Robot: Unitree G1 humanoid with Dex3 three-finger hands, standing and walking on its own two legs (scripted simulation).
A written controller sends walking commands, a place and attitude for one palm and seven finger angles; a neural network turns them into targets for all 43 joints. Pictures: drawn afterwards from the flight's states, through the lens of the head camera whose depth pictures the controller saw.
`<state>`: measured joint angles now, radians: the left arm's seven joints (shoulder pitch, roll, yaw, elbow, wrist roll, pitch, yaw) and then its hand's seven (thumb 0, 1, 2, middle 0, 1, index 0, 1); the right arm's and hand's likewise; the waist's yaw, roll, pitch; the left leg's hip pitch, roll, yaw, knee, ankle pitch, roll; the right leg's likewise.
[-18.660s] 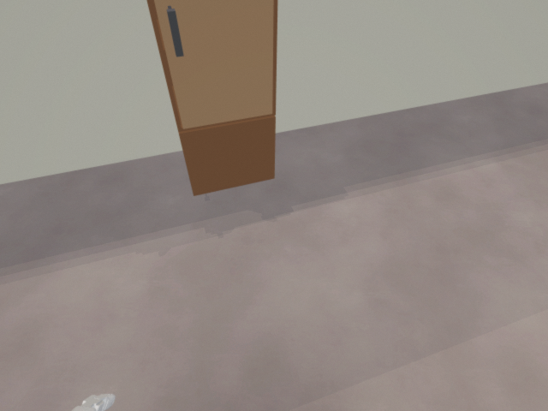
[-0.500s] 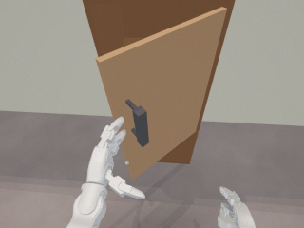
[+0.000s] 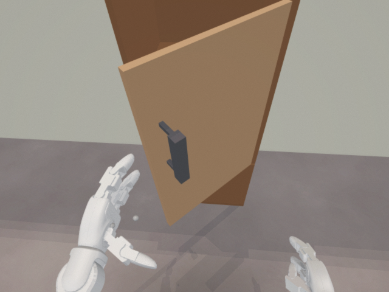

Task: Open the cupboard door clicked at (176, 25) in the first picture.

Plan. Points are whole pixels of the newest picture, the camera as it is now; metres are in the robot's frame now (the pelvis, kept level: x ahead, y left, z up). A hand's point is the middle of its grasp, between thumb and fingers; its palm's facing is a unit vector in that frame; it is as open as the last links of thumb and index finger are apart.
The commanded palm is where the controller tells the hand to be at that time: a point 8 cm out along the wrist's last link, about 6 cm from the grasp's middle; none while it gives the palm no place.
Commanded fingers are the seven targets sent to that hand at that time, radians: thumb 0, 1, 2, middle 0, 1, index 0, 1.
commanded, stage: draw the hand back to the body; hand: left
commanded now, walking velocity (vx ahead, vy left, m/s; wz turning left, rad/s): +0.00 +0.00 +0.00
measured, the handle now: (173, 152) +0.38 +0.07 +0.09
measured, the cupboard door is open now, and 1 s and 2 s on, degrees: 44 44 44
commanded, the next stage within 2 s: step back with the hand held close in 1.50 s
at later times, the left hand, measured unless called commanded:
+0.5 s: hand (74, 221) +0.20 +0.19 +0.14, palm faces +0.06 -0.98 -0.18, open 15.9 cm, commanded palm +0.17 +0.25 +0.14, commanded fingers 0.00 -0.15 0.45 -0.16 -0.30 -0.16 -0.30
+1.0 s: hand (11, 198) +0.21 +0.27 +0.19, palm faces +0.37 -0.84 -0.39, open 10.5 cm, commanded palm +0.16 +0.31 +0.20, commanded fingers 0.00 0.73 0.82 -0.19 -0.30 -0.19 -0.30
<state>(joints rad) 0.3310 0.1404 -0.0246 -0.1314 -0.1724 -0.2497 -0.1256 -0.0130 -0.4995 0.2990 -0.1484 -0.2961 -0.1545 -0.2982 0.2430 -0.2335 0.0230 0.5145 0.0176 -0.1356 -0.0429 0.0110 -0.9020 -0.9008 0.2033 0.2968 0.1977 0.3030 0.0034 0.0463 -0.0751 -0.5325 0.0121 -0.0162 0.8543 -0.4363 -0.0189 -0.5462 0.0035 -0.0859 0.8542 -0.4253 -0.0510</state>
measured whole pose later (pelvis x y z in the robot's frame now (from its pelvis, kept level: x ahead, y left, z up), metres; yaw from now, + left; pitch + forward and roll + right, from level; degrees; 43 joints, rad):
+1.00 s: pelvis +0.02 +0.03 +0.04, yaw -1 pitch -4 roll -1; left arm 0.49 0.32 0.25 -0.39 -0.04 -0.09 0.11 0.00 0.39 0.68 -0.19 -0.30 -0.19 -0.30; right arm 0.20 -0.22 0.04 0.64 -0.01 -0.13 -0.08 0.01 -0.90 -0.90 0.21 0.30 0.20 0.30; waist 0.06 0.06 0.02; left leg -0.09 -0.01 0.02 0.43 -0.27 0.02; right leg -0.10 0.00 -0.05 0.41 -0.24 0.00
